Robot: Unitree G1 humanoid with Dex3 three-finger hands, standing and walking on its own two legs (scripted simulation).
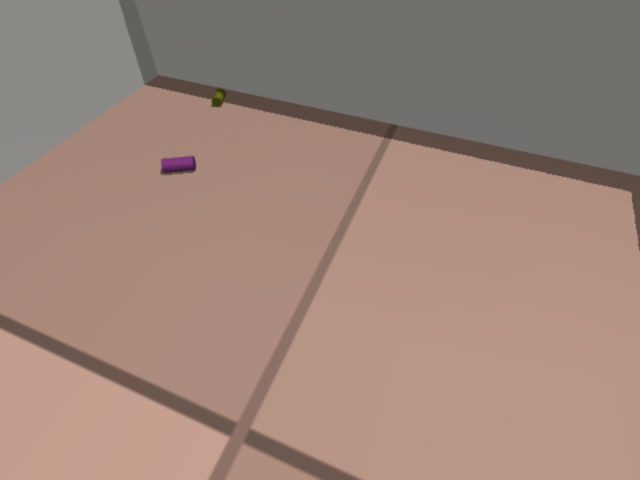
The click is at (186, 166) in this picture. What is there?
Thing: lying can
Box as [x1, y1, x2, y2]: [161, 156, 195, 172]
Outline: 193,156 161,159 162,169 164,172 195,169
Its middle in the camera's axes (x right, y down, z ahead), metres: -0.70 -0.40 +1.97
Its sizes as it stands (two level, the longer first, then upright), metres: 0.155 0.071 0.071
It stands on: the floor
